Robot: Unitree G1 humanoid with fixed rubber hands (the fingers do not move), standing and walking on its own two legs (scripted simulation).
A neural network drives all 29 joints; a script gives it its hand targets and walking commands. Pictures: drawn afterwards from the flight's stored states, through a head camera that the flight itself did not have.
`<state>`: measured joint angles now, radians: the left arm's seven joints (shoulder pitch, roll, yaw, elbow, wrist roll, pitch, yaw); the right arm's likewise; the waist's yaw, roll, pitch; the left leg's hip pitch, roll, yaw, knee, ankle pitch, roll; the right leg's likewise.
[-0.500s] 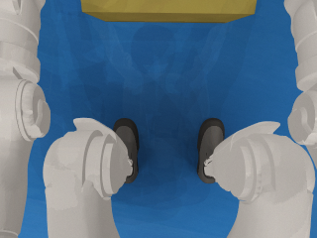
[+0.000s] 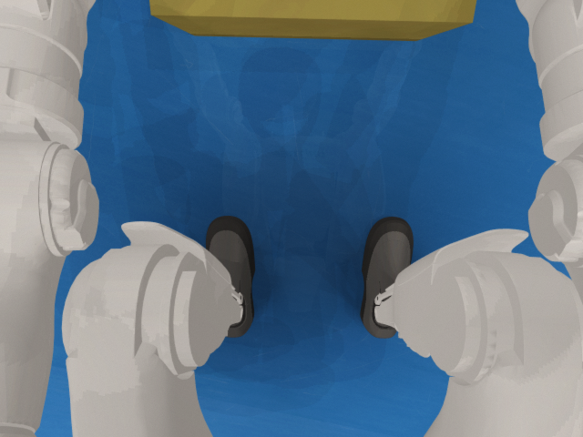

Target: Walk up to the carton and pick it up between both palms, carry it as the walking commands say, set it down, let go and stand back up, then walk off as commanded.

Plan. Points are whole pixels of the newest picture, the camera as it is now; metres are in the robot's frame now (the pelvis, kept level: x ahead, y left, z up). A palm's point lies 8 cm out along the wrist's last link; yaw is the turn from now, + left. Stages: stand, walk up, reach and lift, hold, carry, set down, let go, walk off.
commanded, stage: reach and lift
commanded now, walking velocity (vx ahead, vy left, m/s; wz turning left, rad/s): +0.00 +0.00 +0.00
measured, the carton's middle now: out of the picture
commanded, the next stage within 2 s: none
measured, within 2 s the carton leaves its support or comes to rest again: leaves its support in 1.34 s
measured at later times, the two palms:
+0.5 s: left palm out of the picture +0.56 +0.21 -0.19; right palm out of the picture +0.57 -0.17 -0.19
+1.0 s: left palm out of the picture +0.56 +0.21 -0.19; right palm out of the picture +0.57 -0.17 -0.19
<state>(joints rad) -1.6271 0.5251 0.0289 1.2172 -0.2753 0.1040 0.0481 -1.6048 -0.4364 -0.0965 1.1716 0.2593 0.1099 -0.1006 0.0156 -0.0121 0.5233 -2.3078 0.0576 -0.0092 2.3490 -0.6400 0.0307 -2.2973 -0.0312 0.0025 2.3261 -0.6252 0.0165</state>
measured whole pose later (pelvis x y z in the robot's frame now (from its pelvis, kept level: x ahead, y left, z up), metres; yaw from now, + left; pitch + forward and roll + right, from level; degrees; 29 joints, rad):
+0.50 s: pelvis +0.00 +0.00 +0.01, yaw +0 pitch +36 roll -2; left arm -1.67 0.47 0.00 1.24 -0.25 0.08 0.07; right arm -1.62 -0.42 -0.03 1.18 0.29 0.08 -0.13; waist 0.02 -0.01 0.52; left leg -2.29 0.05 -0.01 2.31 -0.64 0.02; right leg -2.28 -0.02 0.00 2.29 -0.62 0.02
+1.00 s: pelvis +0.01 +0.00 +0.00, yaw +0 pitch +34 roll -1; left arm -1.61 0.47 0.06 1.15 -0.21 0.16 0.01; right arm -1.57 -0.41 -0.13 1.14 0.25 0.13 -0.07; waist 0.02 -0.04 0.52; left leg -2.28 0.05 -0.02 2.36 -0.67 0.02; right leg -2.28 0.00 0.01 2.33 -0.65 0.02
